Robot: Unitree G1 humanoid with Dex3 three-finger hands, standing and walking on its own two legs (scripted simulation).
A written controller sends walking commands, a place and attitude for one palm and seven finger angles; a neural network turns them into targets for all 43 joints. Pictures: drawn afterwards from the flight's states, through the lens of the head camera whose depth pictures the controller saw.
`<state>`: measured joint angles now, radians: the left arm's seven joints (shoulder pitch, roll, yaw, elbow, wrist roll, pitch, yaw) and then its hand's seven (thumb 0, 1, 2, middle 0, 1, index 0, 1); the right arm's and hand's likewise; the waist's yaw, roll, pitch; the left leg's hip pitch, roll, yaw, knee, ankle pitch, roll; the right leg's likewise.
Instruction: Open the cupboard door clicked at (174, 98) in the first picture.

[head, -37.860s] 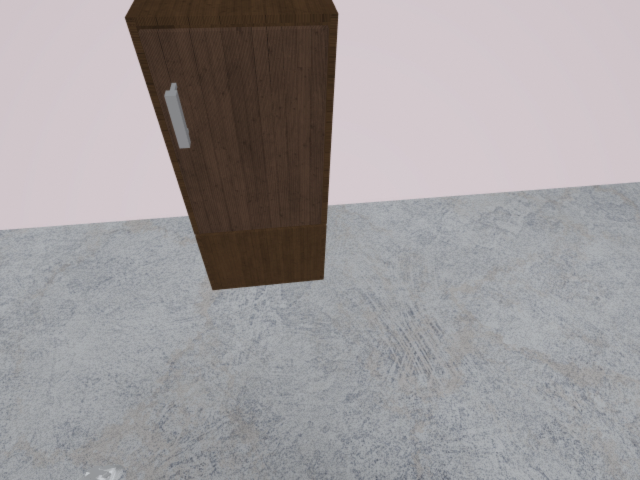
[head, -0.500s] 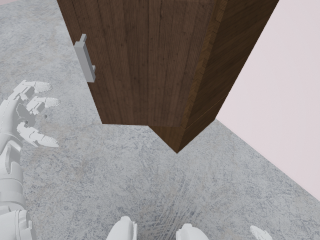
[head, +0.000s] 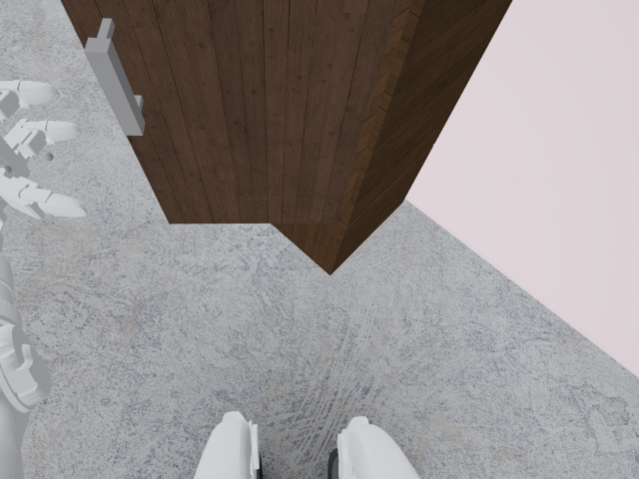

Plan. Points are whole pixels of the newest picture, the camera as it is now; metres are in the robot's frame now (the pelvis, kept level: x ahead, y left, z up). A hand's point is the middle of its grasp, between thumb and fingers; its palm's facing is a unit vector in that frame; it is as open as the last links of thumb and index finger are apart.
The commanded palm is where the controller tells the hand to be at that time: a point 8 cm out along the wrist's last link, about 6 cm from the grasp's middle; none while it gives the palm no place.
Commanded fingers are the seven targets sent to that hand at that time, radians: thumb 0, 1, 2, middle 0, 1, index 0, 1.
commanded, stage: move the hooked fingers beside the handle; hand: left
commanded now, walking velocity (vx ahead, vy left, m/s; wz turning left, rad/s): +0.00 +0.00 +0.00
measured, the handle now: (121, 80) +0.60 +0.24 +0.07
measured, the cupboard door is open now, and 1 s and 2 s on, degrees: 46 46 46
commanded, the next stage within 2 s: slide the fingers in behind the handle in 1.28 s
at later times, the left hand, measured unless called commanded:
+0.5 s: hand (50, 107) +0.54 +0.31 +0.08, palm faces +0.03 -1.00 +0.00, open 14.0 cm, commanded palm +0.54 +0.33 +0.08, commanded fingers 0.00 -0.50 0.30 -0.30 -1.20 -0.30 -1.20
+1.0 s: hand (56, 107) +0.54 +0.30 +0.08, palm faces +0.04 -1.00 +0.00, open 13.9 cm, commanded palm +0.53 +0.33 +0.07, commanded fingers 0.00 -0.50 0.30 -0.30 -1.20 -0.30 -1.20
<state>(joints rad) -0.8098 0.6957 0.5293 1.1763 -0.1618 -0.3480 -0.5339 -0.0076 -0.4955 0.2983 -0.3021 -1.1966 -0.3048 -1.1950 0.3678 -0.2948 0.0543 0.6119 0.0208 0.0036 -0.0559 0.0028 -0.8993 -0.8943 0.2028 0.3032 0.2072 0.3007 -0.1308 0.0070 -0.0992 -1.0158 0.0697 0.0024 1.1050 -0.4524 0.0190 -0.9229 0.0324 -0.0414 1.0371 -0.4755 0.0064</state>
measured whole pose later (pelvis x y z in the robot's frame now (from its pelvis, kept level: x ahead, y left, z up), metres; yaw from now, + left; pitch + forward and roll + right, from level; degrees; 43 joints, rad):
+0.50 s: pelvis +0.00 +0.01 -0.02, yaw -2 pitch +27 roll -7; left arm -1.09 0.92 0.55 1.31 -0.05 -0.27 -0.52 -0.01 -0.50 0.30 -0.30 -1.20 -0.30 -1.19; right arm 0.38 -0.30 0.10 0.59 0.01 0.06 -0.06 0.00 -0.90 -0.89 0.20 0.30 0.21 0.30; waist -0.22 0.02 -0.08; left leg -1.19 0.09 -0.02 1.19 -0.48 0.03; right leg -1.07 0.05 -0.06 1.07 -0.48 0.02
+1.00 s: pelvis +0.01 +0.01 -0.01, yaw -1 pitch +26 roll -7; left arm -1.01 0.85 0.55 1.26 -0.07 -0.29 -0.49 -0.01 -0.49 0.30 -0.30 -1.20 -0.30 -1.19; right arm 0.40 -0.28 0.08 0.59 0.00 0.09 -0.03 0.00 -0.90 -0.89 0.20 0.30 0.21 0.30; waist -0.22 0.02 -0.09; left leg -1.12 0.08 -0.02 1.14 -0.48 0.03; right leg -1.00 0.05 -0.06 1.01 -0.47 0.02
